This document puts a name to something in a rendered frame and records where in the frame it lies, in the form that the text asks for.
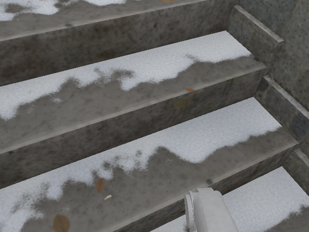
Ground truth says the right robot thigh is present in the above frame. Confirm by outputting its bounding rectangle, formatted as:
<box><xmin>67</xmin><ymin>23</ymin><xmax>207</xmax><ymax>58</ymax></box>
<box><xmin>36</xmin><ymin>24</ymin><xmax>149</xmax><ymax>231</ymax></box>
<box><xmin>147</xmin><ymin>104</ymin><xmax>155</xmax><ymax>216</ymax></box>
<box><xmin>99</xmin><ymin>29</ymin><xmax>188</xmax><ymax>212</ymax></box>
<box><xmin>184</xmin><ymin>188</ymin><xmax>239</xmax><ymax>232</ymax></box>

